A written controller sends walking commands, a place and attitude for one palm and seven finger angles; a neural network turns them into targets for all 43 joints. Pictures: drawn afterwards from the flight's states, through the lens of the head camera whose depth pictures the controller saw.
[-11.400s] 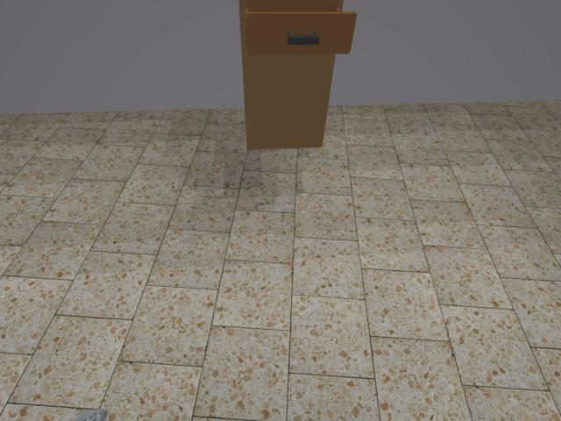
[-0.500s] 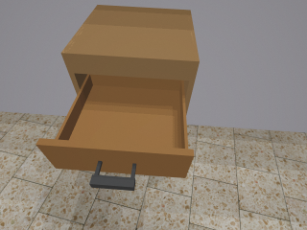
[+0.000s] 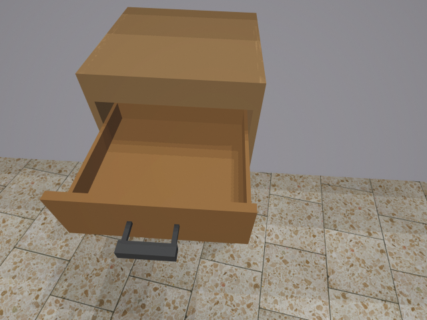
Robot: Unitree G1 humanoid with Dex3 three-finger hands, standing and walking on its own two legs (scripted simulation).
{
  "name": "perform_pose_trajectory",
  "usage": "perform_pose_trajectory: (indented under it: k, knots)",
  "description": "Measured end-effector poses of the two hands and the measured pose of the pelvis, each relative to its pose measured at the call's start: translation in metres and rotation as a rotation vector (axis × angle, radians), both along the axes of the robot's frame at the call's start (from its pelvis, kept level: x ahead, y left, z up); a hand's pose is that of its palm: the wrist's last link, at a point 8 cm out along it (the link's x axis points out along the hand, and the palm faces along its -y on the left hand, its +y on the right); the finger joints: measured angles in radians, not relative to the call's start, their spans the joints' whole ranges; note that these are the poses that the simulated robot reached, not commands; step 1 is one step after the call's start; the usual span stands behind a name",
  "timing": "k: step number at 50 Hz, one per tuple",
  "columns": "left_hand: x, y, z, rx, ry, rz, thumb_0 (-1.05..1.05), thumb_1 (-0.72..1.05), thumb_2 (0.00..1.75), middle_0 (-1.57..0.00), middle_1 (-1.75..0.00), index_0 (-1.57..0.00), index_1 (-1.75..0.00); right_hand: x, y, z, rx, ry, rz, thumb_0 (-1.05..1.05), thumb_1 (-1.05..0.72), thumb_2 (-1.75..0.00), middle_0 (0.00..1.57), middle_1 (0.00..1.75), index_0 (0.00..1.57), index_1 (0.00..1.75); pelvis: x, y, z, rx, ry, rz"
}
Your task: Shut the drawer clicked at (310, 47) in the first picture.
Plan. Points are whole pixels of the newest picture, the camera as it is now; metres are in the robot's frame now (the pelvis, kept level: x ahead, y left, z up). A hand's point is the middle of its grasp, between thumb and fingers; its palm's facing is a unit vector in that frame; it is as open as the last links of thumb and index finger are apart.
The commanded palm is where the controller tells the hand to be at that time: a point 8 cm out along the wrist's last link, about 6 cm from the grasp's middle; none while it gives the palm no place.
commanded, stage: come to a stop and stand still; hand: left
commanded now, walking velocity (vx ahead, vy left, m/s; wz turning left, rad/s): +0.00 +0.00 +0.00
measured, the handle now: (149, 239) +0.27 +0.15 -0.01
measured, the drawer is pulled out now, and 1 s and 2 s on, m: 0.30 0.30 0.30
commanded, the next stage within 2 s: look again from close up in 0.02 s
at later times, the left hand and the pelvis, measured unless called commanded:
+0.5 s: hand out of the picture -0.01 +0.16 -0.18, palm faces +0.03 -0.98 -0.19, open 7.4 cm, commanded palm none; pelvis -0.01 -0.01 +0.00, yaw +0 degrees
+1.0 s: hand (124, 295) +0.16 +0.17 -0.01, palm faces +0.21 -0.98 +0.02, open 7.1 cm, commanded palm +0.08 +0.20 -0.05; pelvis -0.03 +0.00 -0.03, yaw +2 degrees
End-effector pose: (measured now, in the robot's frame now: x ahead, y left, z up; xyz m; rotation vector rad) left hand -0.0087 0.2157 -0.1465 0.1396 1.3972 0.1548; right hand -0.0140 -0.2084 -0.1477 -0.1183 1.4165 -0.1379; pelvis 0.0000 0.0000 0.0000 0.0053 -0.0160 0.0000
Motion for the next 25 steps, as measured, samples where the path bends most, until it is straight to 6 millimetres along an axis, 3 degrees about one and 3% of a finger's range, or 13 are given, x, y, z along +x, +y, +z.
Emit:
perform_pose_trajectory:
  k: [25]
  knots:
    - [-0.009, -0.007, 0.0, -0.003, -0.003, 0.0, 0.01, 0.91, 0.89, -0.2, -0.3, -0.2, -0.3, -0.022, 0.0, 0.0, 0.014, 0.026, -0.018, 0.0, -0.91, -0.9, 0.2, 0.3, 0.2, 0.3, -0.009, -0.006, 0.0, 0.0, -0.003, -0.003]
